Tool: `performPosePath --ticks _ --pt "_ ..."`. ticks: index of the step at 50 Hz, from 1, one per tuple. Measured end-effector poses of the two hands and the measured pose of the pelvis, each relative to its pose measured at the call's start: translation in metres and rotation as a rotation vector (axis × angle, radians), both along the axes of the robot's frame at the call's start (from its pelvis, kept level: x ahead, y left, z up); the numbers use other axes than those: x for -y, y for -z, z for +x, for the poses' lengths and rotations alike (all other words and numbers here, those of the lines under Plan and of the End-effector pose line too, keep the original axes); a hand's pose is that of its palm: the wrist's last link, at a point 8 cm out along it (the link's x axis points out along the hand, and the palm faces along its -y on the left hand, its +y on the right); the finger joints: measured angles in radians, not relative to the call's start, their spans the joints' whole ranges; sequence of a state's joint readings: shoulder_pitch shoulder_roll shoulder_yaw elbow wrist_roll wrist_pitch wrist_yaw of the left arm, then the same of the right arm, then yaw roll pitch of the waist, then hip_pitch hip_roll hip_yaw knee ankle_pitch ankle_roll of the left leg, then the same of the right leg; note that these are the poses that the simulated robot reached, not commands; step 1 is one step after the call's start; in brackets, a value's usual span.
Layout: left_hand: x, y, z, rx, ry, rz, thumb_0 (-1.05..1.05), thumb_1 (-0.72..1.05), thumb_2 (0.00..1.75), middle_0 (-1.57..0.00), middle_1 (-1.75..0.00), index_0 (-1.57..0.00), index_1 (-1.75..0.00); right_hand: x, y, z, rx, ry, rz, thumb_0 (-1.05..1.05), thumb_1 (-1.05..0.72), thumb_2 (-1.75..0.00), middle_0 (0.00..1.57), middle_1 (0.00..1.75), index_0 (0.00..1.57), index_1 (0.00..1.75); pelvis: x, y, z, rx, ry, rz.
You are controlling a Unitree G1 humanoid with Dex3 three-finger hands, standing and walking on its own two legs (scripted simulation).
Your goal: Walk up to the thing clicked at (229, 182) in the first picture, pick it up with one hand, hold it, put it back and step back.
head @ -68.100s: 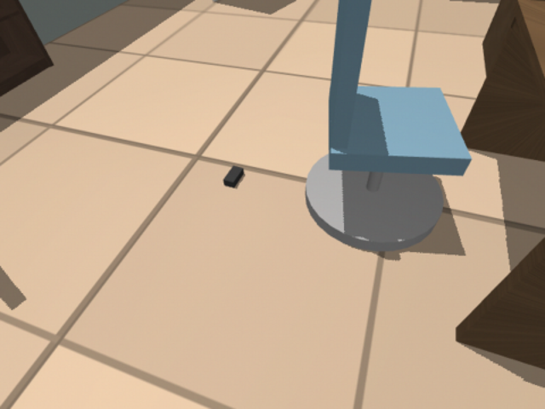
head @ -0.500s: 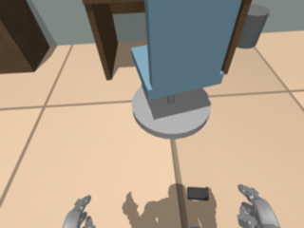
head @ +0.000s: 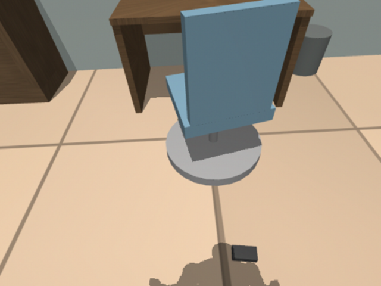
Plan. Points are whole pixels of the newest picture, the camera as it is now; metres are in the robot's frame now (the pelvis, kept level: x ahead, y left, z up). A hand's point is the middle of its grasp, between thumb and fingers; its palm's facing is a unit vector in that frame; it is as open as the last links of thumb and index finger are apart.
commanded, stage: stand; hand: right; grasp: from above
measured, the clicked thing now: (244, 253) +0.42 -0.21 -0.75
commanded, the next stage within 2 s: step back in 1.94 s
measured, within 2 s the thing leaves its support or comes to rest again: neither
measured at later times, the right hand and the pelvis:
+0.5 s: hand out of the picture +0.03 -0.22 -0.15, palm faces +0.01 +0.95 -0.32, open 7.4 cm; pelvis -0.01 +0.01 +0.01, yaw +0 degrees
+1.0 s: hand out of the picture +0.07 -0.21 -0.15, palm faces -0.01 +0.95 -0.31, open 7.4 cm; pelvis +0.00 +0.02 +0.01, yaw +1 degrees
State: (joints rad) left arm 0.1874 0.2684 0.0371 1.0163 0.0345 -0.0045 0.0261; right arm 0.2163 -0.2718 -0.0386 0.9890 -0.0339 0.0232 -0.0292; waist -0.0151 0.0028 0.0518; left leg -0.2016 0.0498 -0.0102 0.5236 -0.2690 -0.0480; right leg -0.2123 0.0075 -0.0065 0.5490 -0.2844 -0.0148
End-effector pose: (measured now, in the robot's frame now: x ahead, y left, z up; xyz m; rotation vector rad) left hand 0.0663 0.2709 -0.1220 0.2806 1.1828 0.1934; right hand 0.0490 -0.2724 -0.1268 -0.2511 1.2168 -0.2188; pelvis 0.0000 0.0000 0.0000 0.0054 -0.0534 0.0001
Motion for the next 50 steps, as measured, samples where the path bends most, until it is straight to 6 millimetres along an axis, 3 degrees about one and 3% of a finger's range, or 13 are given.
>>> performPosePath --ticks 8,22,50 --pt "0.002 -0.001 -0.009 -0.021 -0.011 -0.018 0.01 0.91 0.90 -0.21 -0.30 -0.21 -0.30 0.003 -0.006 -0.011 -0.029 0.005 -0.008 0.01 -0.90 -0.90 0.21 0.30 0.21 0.30 0.000 -0.007 -0.006 0.018 -0.001 -0.006" --pt "-0.019 -0.004 -0.021 -0.057 -0.031 -0.006 0.01 0.91 0.90 -0.21 -0.30 -0.21 -0.30 -0.002 -0.011 -0.022 -0.071 0.004 -0.018 0.01 -0.90 -0.90 0.21 0.30 0.21 0.30 -0.009 -0.011 -0.009 0.019 -0.001 -0.007" --pt "-0.031 -0.005 -0.014 -0.075 -0.038 -0.008 0.01 0.91 0.90 -0.20 -0.30 -0.21 -0.30 -0.015 -0.014 0.019 -0.035 -0.035 -0.008 0.01 -0.90 -0.90 0.21 0.30 0.21 0.30 -0.020 -0.013 0.002 0.000 -0.014 -0.006"
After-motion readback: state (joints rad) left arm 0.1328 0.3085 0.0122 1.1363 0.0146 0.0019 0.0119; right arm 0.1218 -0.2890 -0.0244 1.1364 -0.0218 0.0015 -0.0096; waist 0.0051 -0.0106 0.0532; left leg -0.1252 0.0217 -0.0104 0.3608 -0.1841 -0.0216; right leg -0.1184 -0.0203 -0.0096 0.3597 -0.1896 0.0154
